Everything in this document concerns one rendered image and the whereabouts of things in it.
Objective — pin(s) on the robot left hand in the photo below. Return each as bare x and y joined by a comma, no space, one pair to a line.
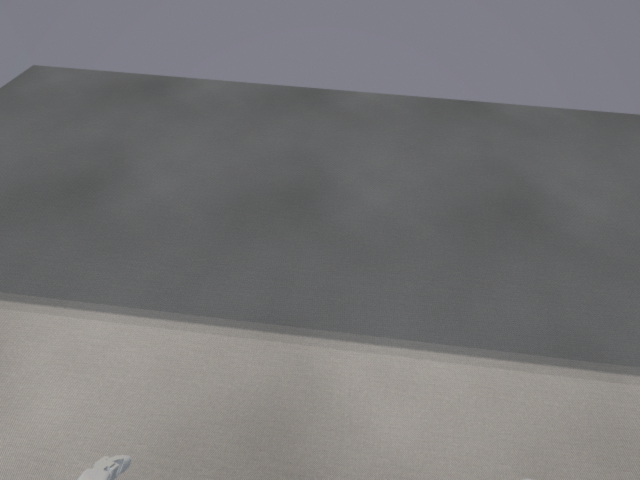
107,468

